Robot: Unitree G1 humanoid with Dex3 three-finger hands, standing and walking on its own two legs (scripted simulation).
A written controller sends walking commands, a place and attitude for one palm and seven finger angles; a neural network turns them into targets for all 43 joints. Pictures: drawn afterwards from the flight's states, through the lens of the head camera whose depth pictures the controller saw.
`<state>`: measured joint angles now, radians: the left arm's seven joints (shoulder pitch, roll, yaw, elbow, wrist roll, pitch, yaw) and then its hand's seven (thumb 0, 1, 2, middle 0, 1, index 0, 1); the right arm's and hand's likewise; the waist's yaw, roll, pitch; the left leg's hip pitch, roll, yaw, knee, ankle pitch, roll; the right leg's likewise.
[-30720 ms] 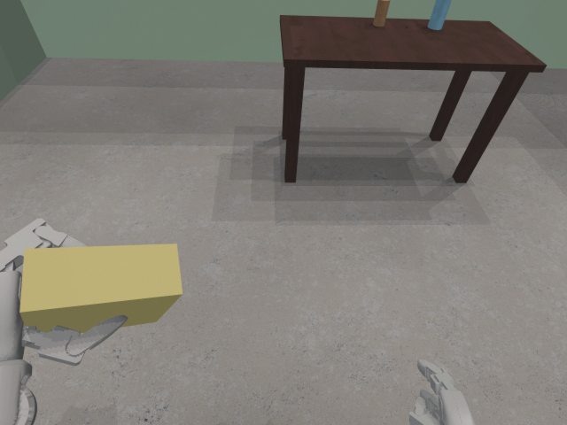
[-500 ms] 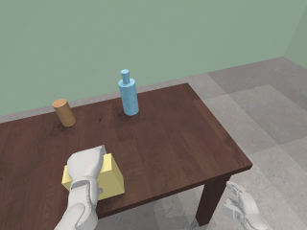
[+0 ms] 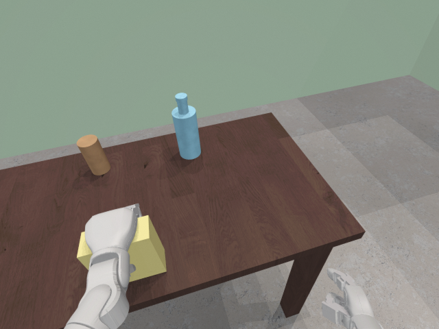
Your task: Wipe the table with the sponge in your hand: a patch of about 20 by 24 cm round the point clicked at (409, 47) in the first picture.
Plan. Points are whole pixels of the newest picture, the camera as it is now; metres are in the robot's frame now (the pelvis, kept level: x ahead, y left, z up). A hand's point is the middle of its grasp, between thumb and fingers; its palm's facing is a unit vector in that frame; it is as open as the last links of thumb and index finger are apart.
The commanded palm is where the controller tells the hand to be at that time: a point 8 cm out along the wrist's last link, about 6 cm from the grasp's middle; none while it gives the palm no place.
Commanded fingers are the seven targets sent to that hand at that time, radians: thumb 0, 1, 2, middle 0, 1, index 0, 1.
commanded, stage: wipe forward along the middle lane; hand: left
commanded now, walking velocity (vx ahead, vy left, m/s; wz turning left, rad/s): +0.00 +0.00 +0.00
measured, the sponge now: (130, 258) +0.25 +0.24 -0.04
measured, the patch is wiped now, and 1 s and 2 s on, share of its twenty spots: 1.00 1.00 1.00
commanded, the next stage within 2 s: slide back across to the first lane in 1.40 s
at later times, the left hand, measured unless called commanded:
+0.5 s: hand (122, 220) +0.31 +0.26 +0.01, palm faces -0.07 -0.02 -1.00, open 9.7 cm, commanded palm +0.29 +0.25 +0.04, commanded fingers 0.00 0.10 1.30 -1.20 -1.60 -1.20 -1.60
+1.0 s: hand (122, 199) +0.36 +0.29 +0.01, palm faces -0.10 -0.01 -0.99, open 9.7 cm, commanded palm +0.34 +0.28 +0.04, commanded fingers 0.00 0.10 1.30 -1.20 -1.60 -1.20 -1.60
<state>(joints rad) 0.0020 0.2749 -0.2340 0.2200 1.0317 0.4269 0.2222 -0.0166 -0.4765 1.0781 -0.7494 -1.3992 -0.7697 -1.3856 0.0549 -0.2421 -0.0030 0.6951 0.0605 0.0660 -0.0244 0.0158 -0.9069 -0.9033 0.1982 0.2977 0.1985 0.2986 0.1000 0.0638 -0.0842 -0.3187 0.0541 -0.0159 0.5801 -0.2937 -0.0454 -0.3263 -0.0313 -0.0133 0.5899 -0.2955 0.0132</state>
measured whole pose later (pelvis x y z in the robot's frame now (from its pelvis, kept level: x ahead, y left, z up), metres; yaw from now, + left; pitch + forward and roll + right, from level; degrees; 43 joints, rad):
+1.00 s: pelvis -0.02 +0.00 -0.01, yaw +0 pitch +11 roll -1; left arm -0.53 0.41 -0.06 0.85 1.02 0.25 0.25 0.00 -0.50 1.09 -0.77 -1.38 -0.79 -1.37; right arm 0.19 -0.26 -0.02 0.73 0.07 0.08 -0.06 0.01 -0.91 -0.90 0.20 0.30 0.20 0.30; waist 0.01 0.05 -0.12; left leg -0.57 0.07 -0.03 0.68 -0.29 -0.04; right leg -0.57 -0.02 -0.02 0.66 -0.28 0.01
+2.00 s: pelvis +0.01 +0.02 -0.01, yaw -1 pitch +12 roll -2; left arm -0.54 0.55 0.05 0.89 1.04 0.16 0.21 0.00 -0.50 1.09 -0.77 -1.38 -0.79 -1.38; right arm 0.22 -0.27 -0.04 0.73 0.07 0.09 -0.03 0.01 -0.91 -0.90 0.20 0.30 0.20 0.30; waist -0.02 0.03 -0.11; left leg -0.55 0.06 -0.02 0.66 -0.32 -0.02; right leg -0.52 -0.03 -0.01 0.59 -0.27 0.04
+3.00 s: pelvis +0.01 +0.03 -0.01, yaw +0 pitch +8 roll -2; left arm -0.18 0.48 0.02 0.48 0.99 0.22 0.22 -0.01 -0.48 1.09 -0.75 -1.39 -0.77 -1.40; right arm 0.14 -0.26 -0.02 0.66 0.06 0.08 -0.04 0.01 -0.91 -0.90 0.20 0.30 0.20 0.30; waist 0.05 0.05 -0.10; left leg -0.48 0.04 -0.03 0.67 -0.34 -0.01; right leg -0.44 -0.04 -0.02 0.60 -0.30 0.04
